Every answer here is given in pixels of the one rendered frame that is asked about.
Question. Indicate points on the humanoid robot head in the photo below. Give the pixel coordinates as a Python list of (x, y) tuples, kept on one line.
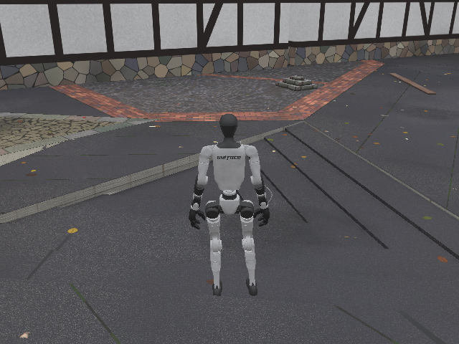
[(228, 125)]

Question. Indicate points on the robot left hand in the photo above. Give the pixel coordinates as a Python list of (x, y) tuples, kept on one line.
[(193, 219)]

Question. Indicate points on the robot left shin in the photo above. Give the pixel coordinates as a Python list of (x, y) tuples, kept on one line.
[(215, 258)]

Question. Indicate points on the right robot upper arm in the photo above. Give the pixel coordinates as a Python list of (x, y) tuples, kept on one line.
[(254, 161)]

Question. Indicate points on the robot right hand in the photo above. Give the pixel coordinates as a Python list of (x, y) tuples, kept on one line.
[(265, 216)]

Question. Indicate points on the robot right forearm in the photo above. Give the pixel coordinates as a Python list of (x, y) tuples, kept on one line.
[(261, 195)]

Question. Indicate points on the robot left forearm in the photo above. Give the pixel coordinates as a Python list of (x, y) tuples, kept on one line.
[(197, 196)]

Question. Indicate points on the left robot upper arm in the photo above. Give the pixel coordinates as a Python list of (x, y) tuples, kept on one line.
[(206, 152)]

